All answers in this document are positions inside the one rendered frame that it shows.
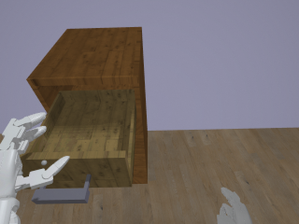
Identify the handle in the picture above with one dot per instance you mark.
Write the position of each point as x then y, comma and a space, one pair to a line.
60, 196

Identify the cabinet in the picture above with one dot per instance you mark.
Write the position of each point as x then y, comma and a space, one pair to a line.
98, 59

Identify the robot left hand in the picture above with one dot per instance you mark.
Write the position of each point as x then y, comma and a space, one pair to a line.
16, 141

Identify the robot right hand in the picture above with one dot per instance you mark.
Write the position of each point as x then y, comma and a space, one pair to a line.
237, 214

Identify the left robot forearm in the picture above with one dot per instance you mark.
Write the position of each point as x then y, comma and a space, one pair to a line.
8, 209

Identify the drawer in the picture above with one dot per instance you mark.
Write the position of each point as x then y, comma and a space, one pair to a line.
96, 129

